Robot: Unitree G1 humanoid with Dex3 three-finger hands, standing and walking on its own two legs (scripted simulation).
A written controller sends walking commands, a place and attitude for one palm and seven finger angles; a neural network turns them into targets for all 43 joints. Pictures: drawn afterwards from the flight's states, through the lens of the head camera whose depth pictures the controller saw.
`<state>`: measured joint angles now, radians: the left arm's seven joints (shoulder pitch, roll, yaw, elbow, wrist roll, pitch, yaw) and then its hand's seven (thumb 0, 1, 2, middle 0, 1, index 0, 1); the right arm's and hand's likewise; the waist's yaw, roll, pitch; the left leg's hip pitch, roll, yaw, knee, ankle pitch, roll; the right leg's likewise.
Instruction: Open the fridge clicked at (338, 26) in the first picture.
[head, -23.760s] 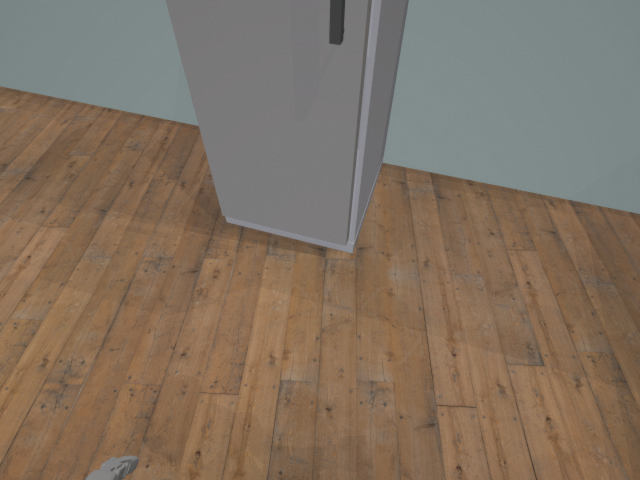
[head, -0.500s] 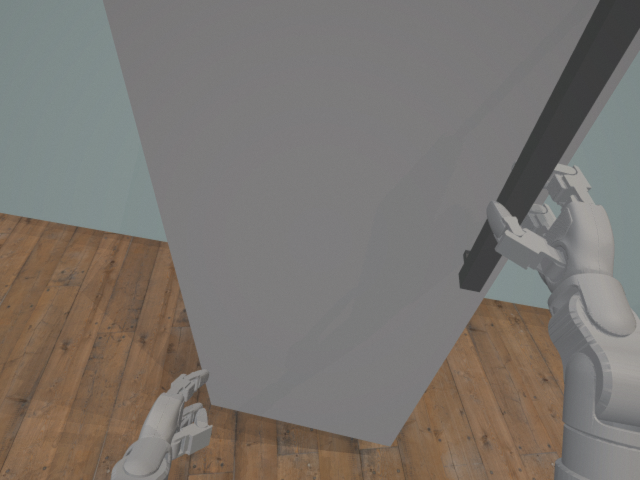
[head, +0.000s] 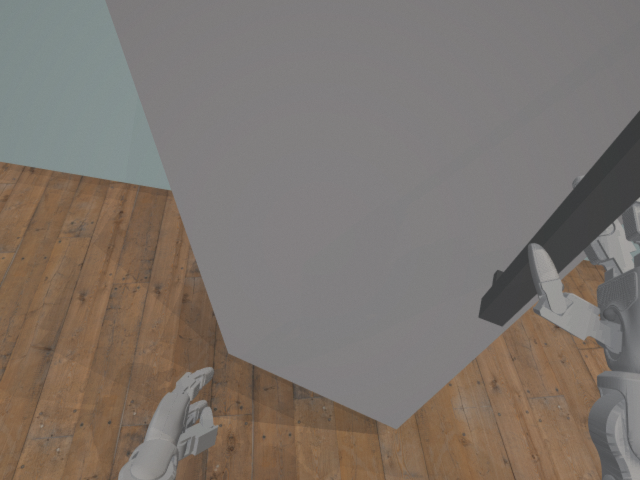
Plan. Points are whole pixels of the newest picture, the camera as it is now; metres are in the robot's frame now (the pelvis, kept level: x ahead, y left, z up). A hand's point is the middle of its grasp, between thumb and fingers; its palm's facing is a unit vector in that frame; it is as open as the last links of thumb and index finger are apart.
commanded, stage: walk backward, drawing the door open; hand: right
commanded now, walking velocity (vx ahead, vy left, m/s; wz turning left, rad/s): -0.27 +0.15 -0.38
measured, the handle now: (586, 192) +0.32 -0.17 +0.26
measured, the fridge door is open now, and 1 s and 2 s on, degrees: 13 38 68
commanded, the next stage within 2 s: stop walking and hold the door back in 1.62 s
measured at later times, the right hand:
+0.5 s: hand (539, 360) +0.20 -0.13 +0.20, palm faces +0.25 +0.93 -0.28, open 8.4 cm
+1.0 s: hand out of the picture +0.09 -0.03 +0.20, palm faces +0.43 +0.85 -0.30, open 8.3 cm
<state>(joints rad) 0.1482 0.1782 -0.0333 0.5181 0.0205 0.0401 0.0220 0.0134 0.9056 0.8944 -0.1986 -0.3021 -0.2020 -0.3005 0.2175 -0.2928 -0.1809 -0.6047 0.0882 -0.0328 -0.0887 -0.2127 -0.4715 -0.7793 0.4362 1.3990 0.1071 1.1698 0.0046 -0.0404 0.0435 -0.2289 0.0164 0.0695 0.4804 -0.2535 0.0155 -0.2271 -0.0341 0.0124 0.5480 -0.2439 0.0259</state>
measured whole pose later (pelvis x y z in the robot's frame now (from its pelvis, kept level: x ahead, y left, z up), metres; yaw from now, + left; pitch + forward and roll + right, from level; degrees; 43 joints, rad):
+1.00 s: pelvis -0.16 +0.21 -0.01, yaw -29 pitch +0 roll +1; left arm 0.13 0.14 0.02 0.58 0.00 -0.07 0.00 0.01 0.91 0.89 -0.20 -0.30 -0.20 -0.30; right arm -0.21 -0.26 -0.02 -0.40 -0.03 -0.03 -0.02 -0.16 -0.60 -0.75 0.40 1.35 0.06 0.99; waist 0.04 -0.05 0.18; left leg -0.48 -0.02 -0.01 0.89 -0.39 -0.03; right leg -0.29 -0.10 0.07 0.46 -0.18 0.07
